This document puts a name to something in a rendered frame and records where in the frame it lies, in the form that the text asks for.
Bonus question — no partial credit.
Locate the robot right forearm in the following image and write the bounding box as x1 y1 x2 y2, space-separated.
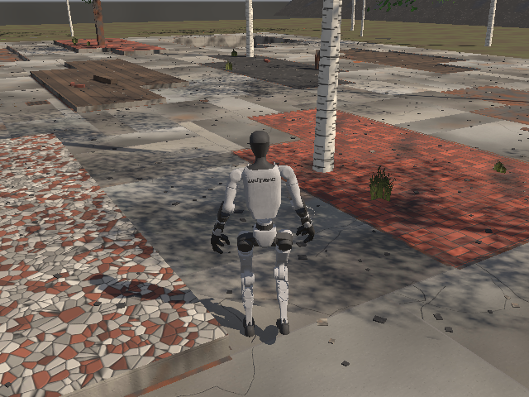
295 197 312 228

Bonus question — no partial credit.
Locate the robot left hand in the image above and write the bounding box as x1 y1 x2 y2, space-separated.
211 233 230 254

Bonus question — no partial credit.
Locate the robot torso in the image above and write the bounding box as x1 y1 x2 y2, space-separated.
243 162 281 248

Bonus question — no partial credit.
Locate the robot left thigh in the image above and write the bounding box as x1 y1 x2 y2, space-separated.
237 231 255 287

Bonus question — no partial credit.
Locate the right robot upper arm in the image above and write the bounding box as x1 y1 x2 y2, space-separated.
279 165 304 210

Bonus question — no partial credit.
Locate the robot left forearm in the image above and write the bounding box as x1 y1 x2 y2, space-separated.
212 201 230 236

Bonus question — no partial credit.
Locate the robot right hand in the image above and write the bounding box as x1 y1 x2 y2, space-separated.
296 225 315 243

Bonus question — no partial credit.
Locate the left robot upper arm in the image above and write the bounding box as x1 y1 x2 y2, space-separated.
222 168 244 214

